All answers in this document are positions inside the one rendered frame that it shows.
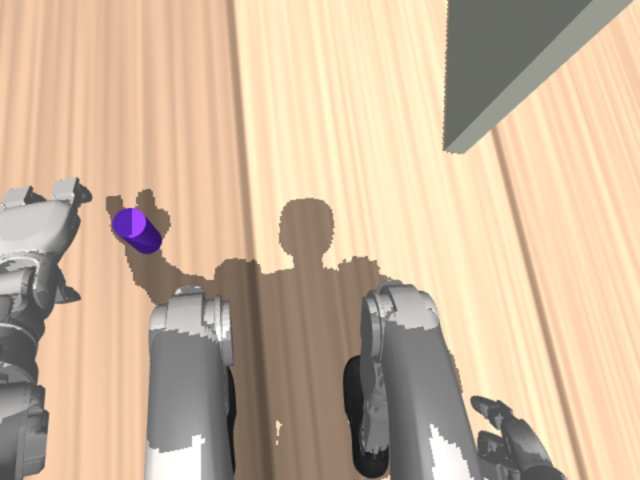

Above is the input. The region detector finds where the left robot hand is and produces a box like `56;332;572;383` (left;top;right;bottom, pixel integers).
0;177;92;304

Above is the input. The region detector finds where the left robot arm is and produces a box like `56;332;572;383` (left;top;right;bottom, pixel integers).
0;252;60;480

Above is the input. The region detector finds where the can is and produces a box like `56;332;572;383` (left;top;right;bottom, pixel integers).
113;208;162;254

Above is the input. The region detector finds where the right robot hand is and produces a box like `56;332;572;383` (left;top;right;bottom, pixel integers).
470;396;553;480

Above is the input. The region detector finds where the right robot foot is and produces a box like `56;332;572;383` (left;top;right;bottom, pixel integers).
343;355;389;479

